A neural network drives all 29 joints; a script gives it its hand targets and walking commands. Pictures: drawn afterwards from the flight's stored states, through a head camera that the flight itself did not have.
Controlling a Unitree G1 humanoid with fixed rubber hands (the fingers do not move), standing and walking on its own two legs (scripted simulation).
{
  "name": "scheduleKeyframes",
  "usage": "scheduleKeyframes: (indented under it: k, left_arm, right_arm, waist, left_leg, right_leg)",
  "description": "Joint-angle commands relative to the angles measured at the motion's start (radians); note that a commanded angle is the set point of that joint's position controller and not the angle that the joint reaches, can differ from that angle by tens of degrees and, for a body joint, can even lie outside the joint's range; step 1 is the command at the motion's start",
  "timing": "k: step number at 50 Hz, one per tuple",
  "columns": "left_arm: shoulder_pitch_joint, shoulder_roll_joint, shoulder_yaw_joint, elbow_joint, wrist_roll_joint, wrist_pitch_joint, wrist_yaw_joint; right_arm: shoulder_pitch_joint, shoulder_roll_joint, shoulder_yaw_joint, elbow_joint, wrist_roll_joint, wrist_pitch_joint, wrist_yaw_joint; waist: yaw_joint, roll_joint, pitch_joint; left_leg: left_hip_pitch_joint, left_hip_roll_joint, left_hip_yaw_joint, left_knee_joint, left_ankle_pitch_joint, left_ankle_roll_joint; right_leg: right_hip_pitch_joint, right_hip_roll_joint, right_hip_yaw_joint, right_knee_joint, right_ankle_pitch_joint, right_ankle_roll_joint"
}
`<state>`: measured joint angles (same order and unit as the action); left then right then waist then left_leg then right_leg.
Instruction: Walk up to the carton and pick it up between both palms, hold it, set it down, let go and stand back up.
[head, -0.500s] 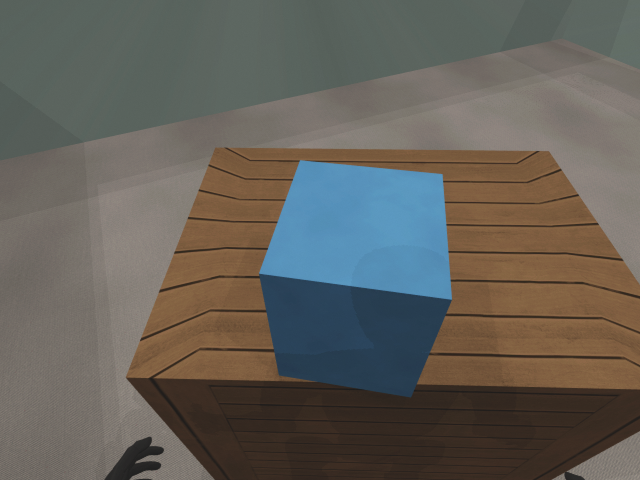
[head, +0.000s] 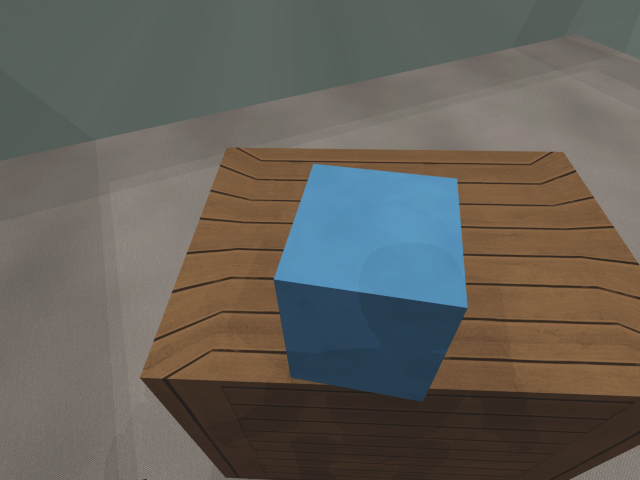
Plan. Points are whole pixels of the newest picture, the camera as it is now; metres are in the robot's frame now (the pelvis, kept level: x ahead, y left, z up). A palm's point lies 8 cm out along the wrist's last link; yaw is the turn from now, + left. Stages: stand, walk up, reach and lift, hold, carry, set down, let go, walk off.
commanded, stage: stand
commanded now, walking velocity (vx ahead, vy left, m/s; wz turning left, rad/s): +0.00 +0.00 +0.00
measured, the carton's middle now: (368, 284) +0.38 -0.02 +0.02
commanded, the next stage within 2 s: none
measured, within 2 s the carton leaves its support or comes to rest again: neither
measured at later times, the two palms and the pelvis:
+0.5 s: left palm out of the picture +0.07 +0.30 -0.11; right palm out of the picture +0.08 -0.31 -0.10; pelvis +0.00 +0.00 +0.00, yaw +0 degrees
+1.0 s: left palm out of the picture +0.07 +0.29 -0.11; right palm out of the picture +0.07 -0.32 -0.11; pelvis -0.01 -0.01 +0.00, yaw +0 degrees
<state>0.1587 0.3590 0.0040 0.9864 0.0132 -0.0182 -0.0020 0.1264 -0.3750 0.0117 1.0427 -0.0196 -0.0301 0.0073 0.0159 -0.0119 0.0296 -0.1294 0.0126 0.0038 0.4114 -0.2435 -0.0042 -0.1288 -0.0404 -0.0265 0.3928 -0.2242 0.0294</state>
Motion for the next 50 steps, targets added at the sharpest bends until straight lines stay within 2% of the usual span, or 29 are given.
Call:
scheduleKeyframes:
  k: [1,50]
  left_arm:
    - [-0.038,0.197,0.040,-0.033,-0.001,-0.014,0.009]
    - [-0.069,0.213,0.036,0.054,-0.005,-0.009,0.009]
  right_arm:
    - [-0.037,-0.202,-0.040,-0.038,0.003,-0.010,-0.009]
    - [-0.048,-0.202,-0.036,0.024,0.007,0.001,-0.011]
  waist:
    - [-0.005,0.009,-0.043]
    - [-0.008,0.009,-0.026]
  left_leg:
    - [-0.023,0.108,-0.084,-0.089,0.231,0.043]
    - [0.000,0.117,-0.079,-0.137,0.159,0.030]
  right_leg:
    - [0.035,-0.080,0.067,-0.063,0.196,-0.050]
    - [0.033,-0.093,0.084,-0.119,0.164,-0.053]
